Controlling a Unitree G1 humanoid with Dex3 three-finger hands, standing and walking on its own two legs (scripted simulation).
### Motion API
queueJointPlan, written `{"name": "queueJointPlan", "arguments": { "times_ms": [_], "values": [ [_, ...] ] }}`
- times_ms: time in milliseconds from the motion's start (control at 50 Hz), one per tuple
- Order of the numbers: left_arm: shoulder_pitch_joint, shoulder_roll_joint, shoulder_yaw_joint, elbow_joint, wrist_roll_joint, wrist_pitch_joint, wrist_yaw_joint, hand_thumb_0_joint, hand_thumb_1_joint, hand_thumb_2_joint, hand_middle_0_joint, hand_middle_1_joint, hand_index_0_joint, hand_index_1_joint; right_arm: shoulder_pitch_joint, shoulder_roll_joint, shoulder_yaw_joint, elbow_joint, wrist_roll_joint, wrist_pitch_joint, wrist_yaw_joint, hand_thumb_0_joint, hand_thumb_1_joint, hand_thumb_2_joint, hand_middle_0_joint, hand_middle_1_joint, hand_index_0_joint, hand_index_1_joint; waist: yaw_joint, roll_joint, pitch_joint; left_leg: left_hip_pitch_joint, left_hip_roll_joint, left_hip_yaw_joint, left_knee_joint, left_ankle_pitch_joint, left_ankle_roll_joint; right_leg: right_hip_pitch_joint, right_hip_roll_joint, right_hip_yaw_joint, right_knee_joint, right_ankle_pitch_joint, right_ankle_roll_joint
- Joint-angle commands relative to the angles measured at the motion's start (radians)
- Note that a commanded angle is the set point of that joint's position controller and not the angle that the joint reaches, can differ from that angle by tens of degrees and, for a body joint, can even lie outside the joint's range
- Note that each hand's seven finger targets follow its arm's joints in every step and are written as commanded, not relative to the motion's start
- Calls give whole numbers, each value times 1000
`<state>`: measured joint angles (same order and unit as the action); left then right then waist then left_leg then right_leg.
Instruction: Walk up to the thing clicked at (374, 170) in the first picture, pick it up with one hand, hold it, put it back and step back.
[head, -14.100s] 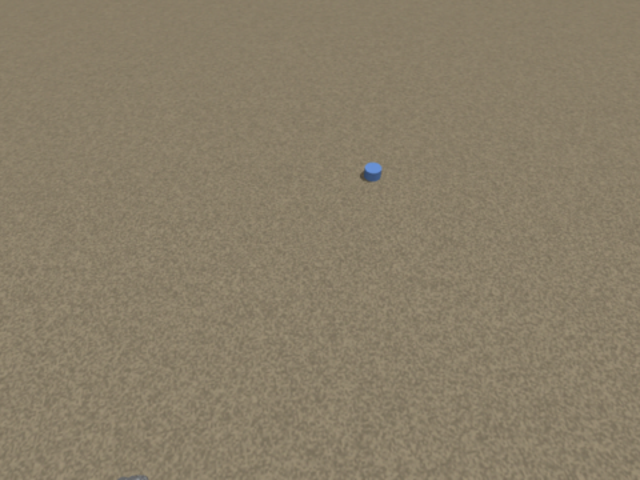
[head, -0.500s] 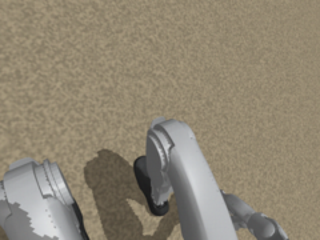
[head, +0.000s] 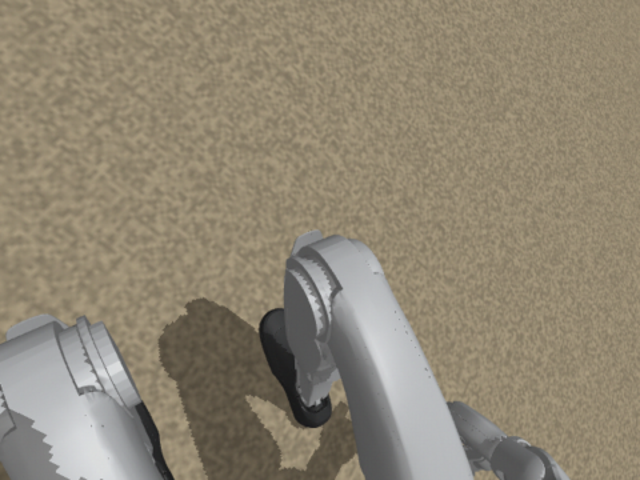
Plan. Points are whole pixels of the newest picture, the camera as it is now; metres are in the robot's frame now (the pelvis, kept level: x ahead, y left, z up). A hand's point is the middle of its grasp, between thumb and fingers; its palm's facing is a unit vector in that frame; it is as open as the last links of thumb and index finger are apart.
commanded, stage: close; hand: left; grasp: from above
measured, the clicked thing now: out of the picture +0.43 +0.32 -0.27
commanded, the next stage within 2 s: settle in 1.56 s
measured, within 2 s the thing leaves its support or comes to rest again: leaves its support in 2.00 s
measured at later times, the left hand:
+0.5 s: hand out of the picture +0.42 +0.32 -0.25, palm faces -0.41 -0.15 -0.90, open 12.6 cm
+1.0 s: hand out of the picture +0.41 +0.33 -0.25, palm faces -0.45 -0.17 -0.88, open 10.6 cm
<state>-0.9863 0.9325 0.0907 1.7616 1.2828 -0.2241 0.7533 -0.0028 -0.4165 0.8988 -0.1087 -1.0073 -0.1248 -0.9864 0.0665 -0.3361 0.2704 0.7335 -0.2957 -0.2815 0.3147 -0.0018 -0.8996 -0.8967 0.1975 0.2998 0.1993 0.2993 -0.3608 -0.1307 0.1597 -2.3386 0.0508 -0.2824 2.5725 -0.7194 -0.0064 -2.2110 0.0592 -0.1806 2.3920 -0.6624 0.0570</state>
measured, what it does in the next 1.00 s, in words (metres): stands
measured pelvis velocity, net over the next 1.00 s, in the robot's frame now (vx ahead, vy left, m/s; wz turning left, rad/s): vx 0.00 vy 0.00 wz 0.00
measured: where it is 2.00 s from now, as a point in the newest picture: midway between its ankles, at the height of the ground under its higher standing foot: (231, 428)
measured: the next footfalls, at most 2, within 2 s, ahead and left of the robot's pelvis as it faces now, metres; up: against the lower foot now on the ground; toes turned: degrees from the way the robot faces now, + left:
none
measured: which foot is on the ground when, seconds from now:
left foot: down 0.00-1.00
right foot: down 0.00-1.00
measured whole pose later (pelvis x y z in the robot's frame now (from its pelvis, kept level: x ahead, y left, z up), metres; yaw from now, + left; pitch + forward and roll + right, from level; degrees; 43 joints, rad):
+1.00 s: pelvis +0.00 +0.00 +0.00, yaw +0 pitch +25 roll -14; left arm -0.98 0.98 0.08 1.74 1.22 -0.24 0.65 0.00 0.01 0.60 -0.43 -0.82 -0.47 -0.77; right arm 0.09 -0.35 0.30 0.72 -0.29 -0.30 0.31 0.00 -0.90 -0.90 0.20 0.30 0.20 0.30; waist -0.36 -0.15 0.20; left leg -2.32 0.04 -0.29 2.57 -0.72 -0.01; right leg -2.19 0.06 -0.19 2.38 -0.66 0.06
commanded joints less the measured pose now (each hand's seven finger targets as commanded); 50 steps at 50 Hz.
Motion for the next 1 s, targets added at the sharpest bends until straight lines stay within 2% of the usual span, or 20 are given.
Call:
{"name": "queueJointPlan", "arguments": {
  "times_ms": [0,40,60,80,100,120,200,260,300,340,360,380,440,500,600,640,700,760,860,980],
  "values": [
    [-249,214,30,-71,-34,53,28,0,-362,853,-141,-975,-164,-950,167,-351,-105,-10,12,-20,-7,0,-890,-898,200,300,200,300,-55,455,-568,442,15,115,-278,143,11,276,42,-101,-213,194,-70],
    [-236,230,55,-45,-46,67,5,0,-355,843,-145,-970,-169,-944,184,-353,-110,0,20,-25,-5,0,-889,-898,200,300,200,300,-52,464,-568,450,16,108,-284,158,8,277,40,-99,-202,204,-71],
    [-252,217,39,-41,-53,71,-12,0,-354,844,-156,-964,-175,-941,171,-350,-107,1,24,-30,-6,0,-891,-899,200,300,200,300,-54,463,-556,439,15,110,-276,148,9,265,34,-96,-197,196,-69],
    [-232,231,61,-32,-61,71,-21,0,-351,835,-146,-978,-171,-950,180,-345,-102,-1,24,-30,-8,0,-889,-899,200,300,200,300,-50,456,-567,441,15,106,-283,158,10,278,37,-101,-206,200,-68],
    [-234,211,43,-33,-65,70,-36,0,-341,823,-157,-974,-182,-947,173,-345,-105,-3,27,-33,-10,0,-892,-900,200,300,200,300,-52,470,-551,428,11,112,-279,147,11,278,34,-94,-208,192,-69],
    [-226,219,61,-34,-74,65,-48,0,-332,814,-159,-973,-186,-943,184,-327,-90,-6,20,-30,-9,0,-891,-899,200,300,200,300,-52,454,-563,435,11,108,-288,150,11,295,33,-102,-209,192,-69],
    [-240,216,27,-95,-72,25,-96,0,-301,788,-182,-972,-213,-938,169,-322,-84,-13,21,-25,-11,0,-892,-900,200,300,200,300,-53,496,-598,482,11,111,-269,188,9,323,32,-102,-192,228,-69],
    [-263,205,6,-152,-67,-12,-90,0,-275,766,-196,-953,-230,-917,174,-332,-80,-1,12,-23,-14,0,-890,-900,200,300,200,300,-60,542,-642,547,17,101,-265,241,-3,338,35,-119,-179,272,-69],
    [-250,206,-3,-145,-54,-31,-73,0,-266,765,-215,-940,-245,-908,163,-335,-74,-3,10,-23,-14,0,-893,-901,200,300,200,300,-60,542,-623,523,15,111,-259,228,-1,353,41,-116,-185,274,-70],
    [-234,224,17,-159,-44,-37,-45,0,-238,744,-226,-927,-260,-891,164,-334,-74,5,10,-18,-17,0,-889,-899,200,300,200,300,-44,522,-629,506,14,124,-259,231,3,369,48,-109,-207,277,-68],
    [-259,199,-5,-183,-40,-41,-30,0,-222,733,-240,-906,-272,-871,165,-341,-82,12,8,-15,-17,0,-889,-899,200,300,200,300,-45,541,-636,504,13,127,-261,238,1,367,49,-106,-209,279,-71],
    [-224,208,11,-140,-34,-36,-17,0,-233,750,-241,-892,-267,-863,162,-339,-75,8,3,-16,-15,0,-887,-898,200,300,200,300,-48,521,-630,518,16,122,-256,254,-1,373,49,-111,-200,297,-70],
    [-198,181,-5,-96,-18,-15,19,0,-194,741,-255,-894,-286,-860,156,-344,-76,13,0,-17,-10,0,-884,-896,200,300,200,300,-58,487,-601,497,17,115,-262,236,-1,356,54,-116,-205,280,-68],
    [-215,173,-6,-89,-25,15,44,0,-136,738,-300,-883,-331,-849,164,-345,-82,12,1,-22,-6,0,-886,-896,200,300,200,300,-63,469,-585,479,17,114,-273,207,2,345,55,-109,-222,259,-68],
    [-251,193,-9,-83,-54,57,22,0,-117,697,-313,-865,-348,-827,171,-357,-88,-2,21,-42,4,0,-890,-898,200,300,200,300,-68,461,-563,459,20,104,-271,194,5,307,43,-108,-213,243,-65],
    [-235,259,54,-67,-61,60,8,0,-90,665,-336,-848,-374,-807,189,-358,-83,-9,25,-43,3,0,-891,-898,199,300,200,300,-57,469,-582,463,20,103,-272,220,6,330,43,-106,-211,262,-64],
    [-230,234,40,-51,-80,54,-31,0,-40,659,-374,-848,-412,-807,181,-350,-77,-15,22,-47,2,0,-892,-899,199,300,199,300,-67,468,-578,463,17,113,-263,212,9,345,42,-100,-210,261,-63],
    [-232,266,52,-83,-90,36,-67,0,1,593,-395,-825,-442,-775,187,-342,-73,-17,24,-44,-5,0,-893,-900,199,300,199,300,-53,497,-583,461,12,123,-269,196,9,363,38,-96,-217,238,-66],
    [-235,219,-2,-119,-78,-13,-88,0,69,613,-442,-832,-489,-781,172,-337,-62,-14,15,-30,-17,0,-889,-898,199,300,199,300,-64,502,-599,486,17,105,-270,189,3,360,41,-115,-204,235,-69],
    [-217,196,-12,-121,-59,-46,-40,0,164,577,-510,-788,-560,-735,168,-340,-58,-9,9,-15,-27,0,-886,-896,200,300,200,300,-59,477,-591,478,18,110,-273,197,4,374,54,-114,-227,247,-68]
  ]
}}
